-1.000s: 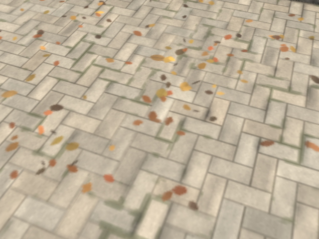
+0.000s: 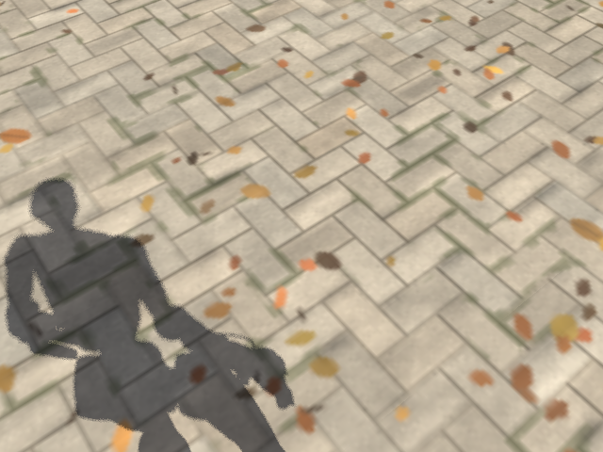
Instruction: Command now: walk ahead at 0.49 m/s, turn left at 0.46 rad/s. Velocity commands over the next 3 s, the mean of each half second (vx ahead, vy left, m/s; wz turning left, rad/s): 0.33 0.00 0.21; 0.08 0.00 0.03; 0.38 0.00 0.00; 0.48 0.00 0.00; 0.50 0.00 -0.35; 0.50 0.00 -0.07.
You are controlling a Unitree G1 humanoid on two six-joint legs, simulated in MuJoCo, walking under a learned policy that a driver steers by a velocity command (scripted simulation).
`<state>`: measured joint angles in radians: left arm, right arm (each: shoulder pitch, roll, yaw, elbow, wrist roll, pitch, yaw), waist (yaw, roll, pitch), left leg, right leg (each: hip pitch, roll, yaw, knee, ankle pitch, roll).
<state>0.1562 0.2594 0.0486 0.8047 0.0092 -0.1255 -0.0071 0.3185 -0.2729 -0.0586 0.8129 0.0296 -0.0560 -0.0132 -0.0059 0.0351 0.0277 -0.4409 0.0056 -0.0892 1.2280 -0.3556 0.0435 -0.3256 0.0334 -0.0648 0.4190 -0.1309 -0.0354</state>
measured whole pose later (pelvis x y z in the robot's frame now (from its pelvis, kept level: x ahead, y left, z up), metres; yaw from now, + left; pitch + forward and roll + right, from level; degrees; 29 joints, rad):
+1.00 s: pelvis +0.28 +0.06 -0.01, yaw +4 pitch +0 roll +1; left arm 0.26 0.21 0.03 1.00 -0.01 -0.03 0.03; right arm 0.25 -0.22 -0.05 0.95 0.01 -0.03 -0.02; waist 0.01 -0.01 0.00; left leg -0.30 -0.02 0.04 0.58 -0.32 0.05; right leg -0.24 -0.03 0.00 0.58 -0.36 -0.01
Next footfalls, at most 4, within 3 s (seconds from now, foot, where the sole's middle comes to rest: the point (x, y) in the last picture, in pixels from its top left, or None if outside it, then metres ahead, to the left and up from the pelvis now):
0.34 left None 0.33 0.17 -0.77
0.68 right None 0.31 -0.07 -0.77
1.56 right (341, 351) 0.70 -0.06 -0.77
2.16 left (238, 252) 0.99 0.20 -0.77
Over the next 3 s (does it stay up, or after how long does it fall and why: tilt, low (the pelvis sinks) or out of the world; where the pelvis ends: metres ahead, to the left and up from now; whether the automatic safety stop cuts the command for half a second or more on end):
stays up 1.27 -0.02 0.01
